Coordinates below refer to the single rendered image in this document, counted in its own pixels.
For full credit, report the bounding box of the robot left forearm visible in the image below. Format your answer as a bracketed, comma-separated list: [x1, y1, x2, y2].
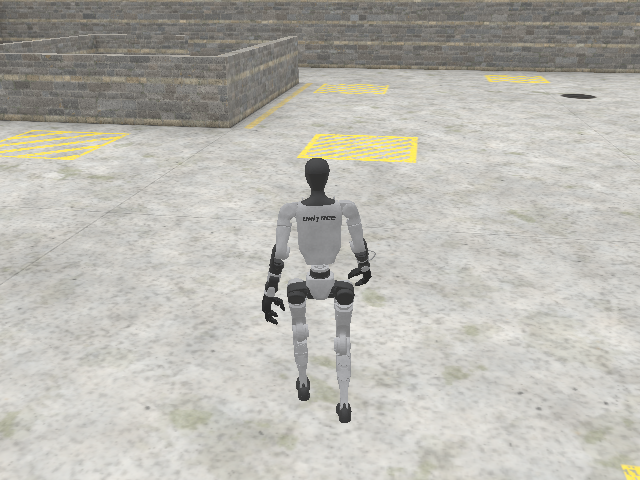
[264, 244, 284, 297]

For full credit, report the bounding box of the left robot hand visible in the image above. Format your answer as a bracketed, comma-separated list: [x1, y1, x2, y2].
[262, 294, 285, 325]

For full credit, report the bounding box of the robot right foot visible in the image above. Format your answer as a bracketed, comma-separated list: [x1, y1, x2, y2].
[336, 403, 352, 423]

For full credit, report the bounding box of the right robot upper arm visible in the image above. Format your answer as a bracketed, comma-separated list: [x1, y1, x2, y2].
[339, 200, 366, 253]

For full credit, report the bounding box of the right robot hand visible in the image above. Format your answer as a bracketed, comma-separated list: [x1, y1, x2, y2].
[348, 266, 372, 286]

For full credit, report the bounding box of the left robot upper arm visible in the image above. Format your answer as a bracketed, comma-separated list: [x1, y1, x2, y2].
[274, 202, 298, 260]

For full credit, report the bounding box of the robot right forearm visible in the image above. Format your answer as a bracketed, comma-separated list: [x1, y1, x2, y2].
[354, 238, 370, 272]

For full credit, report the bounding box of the robot foot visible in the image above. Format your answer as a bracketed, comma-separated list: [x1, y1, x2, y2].
[336, 403, 352, 423]
[296, 377, 310, 401]

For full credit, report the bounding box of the robot left foot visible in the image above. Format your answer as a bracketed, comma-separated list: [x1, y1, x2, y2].
[296, 377, 310, 401]

